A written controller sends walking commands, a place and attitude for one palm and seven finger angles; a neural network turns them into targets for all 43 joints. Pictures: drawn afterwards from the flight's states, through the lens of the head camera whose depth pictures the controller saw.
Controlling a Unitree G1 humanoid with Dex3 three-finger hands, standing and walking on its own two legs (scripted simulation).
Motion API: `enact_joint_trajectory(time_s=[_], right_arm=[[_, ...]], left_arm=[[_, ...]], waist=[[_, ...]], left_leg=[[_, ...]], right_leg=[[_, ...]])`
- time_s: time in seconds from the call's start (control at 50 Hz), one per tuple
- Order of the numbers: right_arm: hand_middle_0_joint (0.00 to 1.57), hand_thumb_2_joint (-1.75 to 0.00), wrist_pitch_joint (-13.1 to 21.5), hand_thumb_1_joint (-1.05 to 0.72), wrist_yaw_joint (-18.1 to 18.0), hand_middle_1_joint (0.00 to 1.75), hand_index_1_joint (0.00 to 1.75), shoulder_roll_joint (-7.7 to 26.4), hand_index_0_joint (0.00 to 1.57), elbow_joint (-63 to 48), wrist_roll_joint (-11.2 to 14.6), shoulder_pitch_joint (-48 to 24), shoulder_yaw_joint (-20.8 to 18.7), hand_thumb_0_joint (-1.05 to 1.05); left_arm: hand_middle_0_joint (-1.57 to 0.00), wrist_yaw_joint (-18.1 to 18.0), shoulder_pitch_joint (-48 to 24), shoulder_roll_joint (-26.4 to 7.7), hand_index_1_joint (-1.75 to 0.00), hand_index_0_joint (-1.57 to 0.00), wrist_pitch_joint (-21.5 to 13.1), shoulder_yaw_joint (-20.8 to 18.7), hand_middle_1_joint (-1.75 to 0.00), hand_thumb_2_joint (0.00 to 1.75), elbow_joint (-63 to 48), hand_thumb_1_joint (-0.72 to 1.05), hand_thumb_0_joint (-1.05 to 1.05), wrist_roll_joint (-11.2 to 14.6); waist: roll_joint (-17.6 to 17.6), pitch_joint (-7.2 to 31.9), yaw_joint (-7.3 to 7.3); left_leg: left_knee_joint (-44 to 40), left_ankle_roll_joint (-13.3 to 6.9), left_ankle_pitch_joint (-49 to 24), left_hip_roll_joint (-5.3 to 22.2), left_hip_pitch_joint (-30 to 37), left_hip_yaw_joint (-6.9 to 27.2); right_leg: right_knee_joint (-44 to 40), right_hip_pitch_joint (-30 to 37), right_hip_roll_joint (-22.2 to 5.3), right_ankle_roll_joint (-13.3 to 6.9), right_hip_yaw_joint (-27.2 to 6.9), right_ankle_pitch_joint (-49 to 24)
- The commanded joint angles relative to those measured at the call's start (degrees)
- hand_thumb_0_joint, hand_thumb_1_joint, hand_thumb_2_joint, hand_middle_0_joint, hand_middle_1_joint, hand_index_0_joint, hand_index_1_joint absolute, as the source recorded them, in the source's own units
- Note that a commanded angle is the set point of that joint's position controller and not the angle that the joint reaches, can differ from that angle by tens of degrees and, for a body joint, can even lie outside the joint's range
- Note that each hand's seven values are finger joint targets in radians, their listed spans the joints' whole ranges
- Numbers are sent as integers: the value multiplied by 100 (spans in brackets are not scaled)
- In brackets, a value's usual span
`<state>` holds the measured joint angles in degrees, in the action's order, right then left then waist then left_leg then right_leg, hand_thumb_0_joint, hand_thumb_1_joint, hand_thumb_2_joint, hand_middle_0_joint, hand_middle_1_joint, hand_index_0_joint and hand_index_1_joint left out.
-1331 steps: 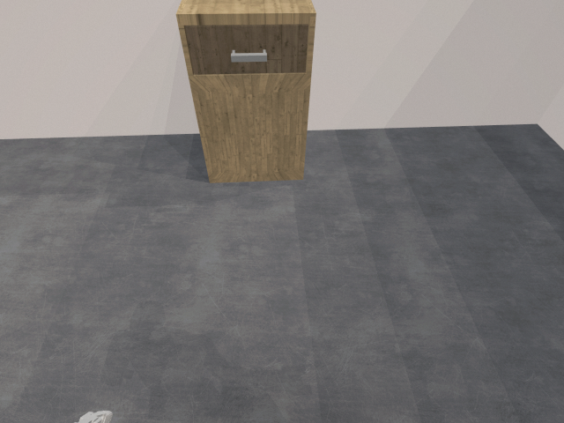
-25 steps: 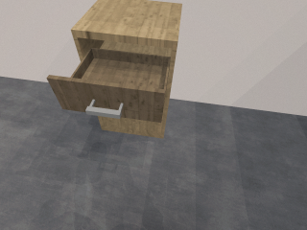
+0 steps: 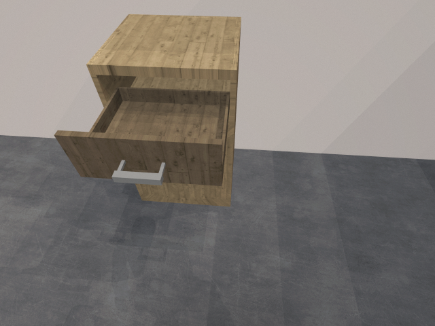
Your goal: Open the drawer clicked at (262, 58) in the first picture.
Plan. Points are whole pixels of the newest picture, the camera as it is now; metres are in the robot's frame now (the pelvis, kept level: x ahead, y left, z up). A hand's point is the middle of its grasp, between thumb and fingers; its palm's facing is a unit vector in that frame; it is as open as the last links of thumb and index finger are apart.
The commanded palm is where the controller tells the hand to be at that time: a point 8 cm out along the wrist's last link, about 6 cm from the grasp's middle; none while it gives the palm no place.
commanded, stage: let the arm hang, fingers relaxed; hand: left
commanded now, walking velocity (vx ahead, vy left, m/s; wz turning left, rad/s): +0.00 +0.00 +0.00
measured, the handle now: (140, 171) +0.52 +0.24 -0.09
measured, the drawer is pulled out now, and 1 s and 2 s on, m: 0.30 0.30 0.30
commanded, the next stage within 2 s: look to check the result in 0.14 s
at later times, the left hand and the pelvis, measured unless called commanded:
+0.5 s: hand out of the picture +0.01 +0.17 -0.17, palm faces +0.02 -0.98 -0.20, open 7.4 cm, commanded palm none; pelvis +0.02 +0.00 +0.00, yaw +0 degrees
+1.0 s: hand out of the picture +0.05 +0.18 -0.17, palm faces +0.01 -0.98 -0.21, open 7.4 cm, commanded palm none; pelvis +0.03 +0.00 +0.00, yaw -1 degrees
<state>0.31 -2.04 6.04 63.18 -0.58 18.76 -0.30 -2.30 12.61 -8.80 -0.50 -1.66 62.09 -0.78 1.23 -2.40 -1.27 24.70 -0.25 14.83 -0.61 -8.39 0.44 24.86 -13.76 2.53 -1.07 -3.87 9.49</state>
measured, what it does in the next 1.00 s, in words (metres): stands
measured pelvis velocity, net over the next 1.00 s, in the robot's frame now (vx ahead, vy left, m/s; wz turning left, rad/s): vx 0.03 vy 0.00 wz -0.01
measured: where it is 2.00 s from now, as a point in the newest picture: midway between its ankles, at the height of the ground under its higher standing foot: outside the picture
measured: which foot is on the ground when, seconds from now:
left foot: down 0.00-1.00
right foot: down 0.00-1.00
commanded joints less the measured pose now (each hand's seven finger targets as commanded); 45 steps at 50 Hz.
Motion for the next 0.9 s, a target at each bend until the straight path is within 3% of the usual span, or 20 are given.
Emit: enact_joint_trajectory(time_s=[0.0,0.08,0.14,0.18,0.88], right_arm=[[20,-90,26,-90,-37,30,30,505,20,-40,-18,597,-86,0],[20,-90,11,-90,-32,30,30,540,20,-39,-19,523,-92,0],[20,-90,19,-90,-33,30,30,609,20,-26,-19,493,-90,0],[20,-90,24,-90,-43,30,30,610,20,-24,-14,480,-87,0],[20,-90,40,-90,-81,30,30,638,20,66,2,379,-108,0]], left_arm=[[-20,-6,484,-619,-30,-20,-14,-89,-30,90,-64,90,0,16],[-20,3,422,-646,-30,-20,-17,-92,-30,90,-82,90,0,13],[-20,8,400,-662,-30,-20,-27,-91,-30,90,-78,90,0,20],[-20,2,422,-645,-30,-20,-38,-84,-30,90,-55,90,0,22],[-20,-17,537,-603,-30,-20,-41,-52,-30,90,108,90,0,13]], waist=[[-149,-309,68],[-98,-321,54],[-197,-187,37],[-58,-105,30],[-34,-199,51]], left_leg=[[-581,-203,-472,438,-415,339],[-603,-187,-342,443,-316,321],[-598,-176,-462,446,-213,312],[-584,-171,-590,468,-114,300],[-666,-157,-808,546,113,241]], right_leg=[[-458,262,-570,-202,-412,-384],[-558,186,-572,-195,-427,-178],[-552,276,-566,-193,-461,-334],[-527,306,-576,-202,-444,-516],[-498,296,-581,-189,-398,-840]])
